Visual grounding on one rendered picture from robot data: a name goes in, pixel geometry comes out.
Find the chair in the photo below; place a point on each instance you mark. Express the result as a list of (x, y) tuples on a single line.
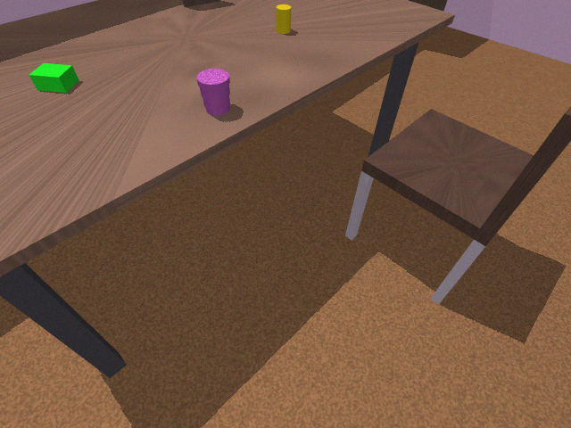
[(470, 180)]

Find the table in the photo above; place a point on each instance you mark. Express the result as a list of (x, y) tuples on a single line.
[(135, 120)]

